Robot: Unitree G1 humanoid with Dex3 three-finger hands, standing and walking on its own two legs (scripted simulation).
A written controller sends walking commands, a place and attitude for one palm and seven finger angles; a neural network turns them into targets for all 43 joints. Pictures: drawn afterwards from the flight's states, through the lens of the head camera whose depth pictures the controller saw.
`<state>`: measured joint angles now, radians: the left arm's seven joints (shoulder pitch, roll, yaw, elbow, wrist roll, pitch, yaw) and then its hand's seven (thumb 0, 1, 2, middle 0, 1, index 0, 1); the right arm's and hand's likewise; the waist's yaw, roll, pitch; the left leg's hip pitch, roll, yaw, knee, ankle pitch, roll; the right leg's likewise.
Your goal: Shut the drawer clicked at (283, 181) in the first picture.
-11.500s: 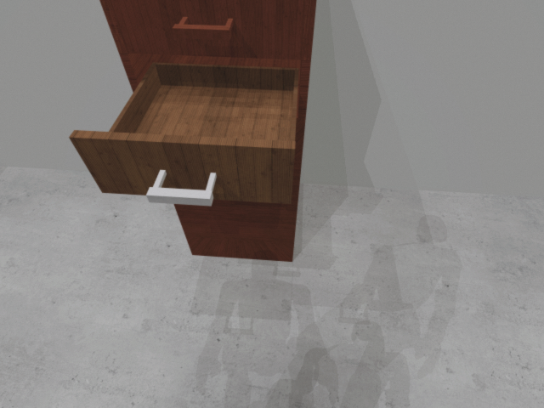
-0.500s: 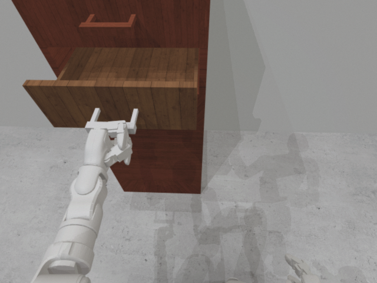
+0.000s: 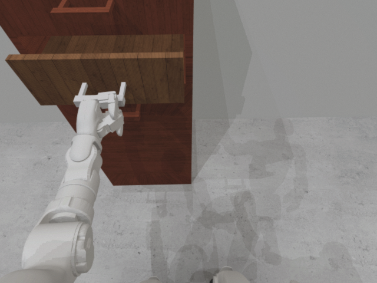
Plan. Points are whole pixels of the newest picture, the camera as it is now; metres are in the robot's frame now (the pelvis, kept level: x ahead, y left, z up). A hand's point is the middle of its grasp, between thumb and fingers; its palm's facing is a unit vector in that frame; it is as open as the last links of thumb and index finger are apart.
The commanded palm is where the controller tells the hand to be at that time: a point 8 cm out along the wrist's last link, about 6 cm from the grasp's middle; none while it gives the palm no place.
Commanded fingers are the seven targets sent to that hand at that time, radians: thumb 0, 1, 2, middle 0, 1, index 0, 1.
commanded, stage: push the drawer shut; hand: left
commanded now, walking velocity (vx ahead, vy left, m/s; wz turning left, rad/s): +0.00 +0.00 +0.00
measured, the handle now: (101, 94) +0.52 +0.20 +0.08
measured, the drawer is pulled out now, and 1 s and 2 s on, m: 0.08 0.00 0.00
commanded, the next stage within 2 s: pull the fist back off the drawer in 0.94 s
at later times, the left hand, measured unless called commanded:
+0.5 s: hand (125, 95) +0.51 +0.14 +0.08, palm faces +0.00 -1.00 -0.04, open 3.2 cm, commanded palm +0.50 +0.19 +0.08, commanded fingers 0.00 0.90 0.90 -1.40 -1.60 -1.40 -1.60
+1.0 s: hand (120, 90) +0.53 +0.16 +0.08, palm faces +0.00 -1.00 -0.04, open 2.7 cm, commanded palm +0.56 +0.20 +0.08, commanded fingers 0.00 0.90 0.90 -1.40 -1.60 -1.40 -1.60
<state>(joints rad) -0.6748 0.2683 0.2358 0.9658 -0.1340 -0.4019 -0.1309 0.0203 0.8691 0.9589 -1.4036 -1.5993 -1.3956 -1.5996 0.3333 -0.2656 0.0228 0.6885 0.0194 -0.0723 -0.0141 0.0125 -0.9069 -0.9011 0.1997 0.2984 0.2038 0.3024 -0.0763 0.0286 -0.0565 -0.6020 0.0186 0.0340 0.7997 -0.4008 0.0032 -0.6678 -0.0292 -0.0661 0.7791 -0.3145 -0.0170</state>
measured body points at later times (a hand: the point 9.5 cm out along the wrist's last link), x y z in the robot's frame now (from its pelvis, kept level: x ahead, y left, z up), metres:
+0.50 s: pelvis +0.00 +0.00 -0.01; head +0.11 +0.00 +0.43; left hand +0.51 +0.20 +0.09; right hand +0.00 -0.26 -0.13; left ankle -0.01 +0.12 -0.70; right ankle +0.04 -0.11 -0.70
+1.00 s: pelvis -0.01 +0.01 -0.02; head +0.13 +0.02 +0.41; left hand +0.53 +0.21 +0.08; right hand -0.02 -0.25 -0.13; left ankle -0.01 +0.12 -0.70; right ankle +0.04 -0.11 -0.70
